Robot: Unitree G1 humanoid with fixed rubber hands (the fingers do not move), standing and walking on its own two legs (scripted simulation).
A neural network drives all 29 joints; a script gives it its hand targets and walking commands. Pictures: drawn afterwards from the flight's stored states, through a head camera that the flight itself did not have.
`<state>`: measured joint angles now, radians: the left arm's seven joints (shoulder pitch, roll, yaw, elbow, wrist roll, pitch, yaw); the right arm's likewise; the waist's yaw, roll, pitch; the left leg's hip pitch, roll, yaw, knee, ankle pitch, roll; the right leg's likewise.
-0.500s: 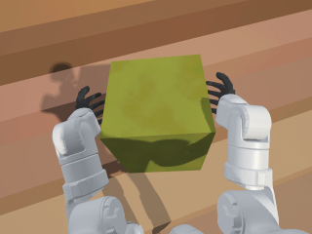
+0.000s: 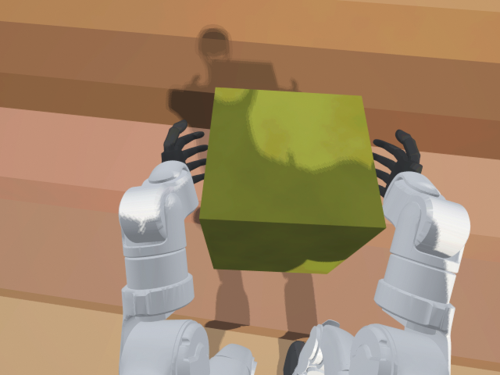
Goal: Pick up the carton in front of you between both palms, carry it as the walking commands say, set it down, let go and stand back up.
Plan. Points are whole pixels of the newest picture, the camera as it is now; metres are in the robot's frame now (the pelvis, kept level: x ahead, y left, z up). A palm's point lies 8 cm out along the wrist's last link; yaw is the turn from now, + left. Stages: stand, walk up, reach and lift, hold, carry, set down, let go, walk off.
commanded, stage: carry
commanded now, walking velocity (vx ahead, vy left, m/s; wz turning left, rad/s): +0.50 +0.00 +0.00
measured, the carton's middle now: (278, 193) +0.37 +0.06 +0.05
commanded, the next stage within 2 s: none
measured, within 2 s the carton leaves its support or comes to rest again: neither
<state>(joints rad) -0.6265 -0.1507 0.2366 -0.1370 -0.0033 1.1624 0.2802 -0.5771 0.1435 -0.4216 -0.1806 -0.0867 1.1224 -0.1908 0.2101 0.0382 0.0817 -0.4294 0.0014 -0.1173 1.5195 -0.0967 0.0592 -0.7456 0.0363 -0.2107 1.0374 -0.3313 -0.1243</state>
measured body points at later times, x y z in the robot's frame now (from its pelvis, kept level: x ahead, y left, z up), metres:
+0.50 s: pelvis +0.30 +0.06 +0.16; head +0.31 +0.03 +0.61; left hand +0.68 +0.16 +0.30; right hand +0.63 -0.15 +0.29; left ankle +0.39 +0.12 -0.48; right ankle +0.15 -0.05 -0.50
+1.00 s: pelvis +0.60 +0.01 +0.32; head +0.63 +0.05 +0.77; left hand +0.94 +0.22 +0.45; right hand +0.98 -0.10 +0.46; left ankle +0.44 +0.11 -0.33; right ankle +0.73 -0.06 -0.32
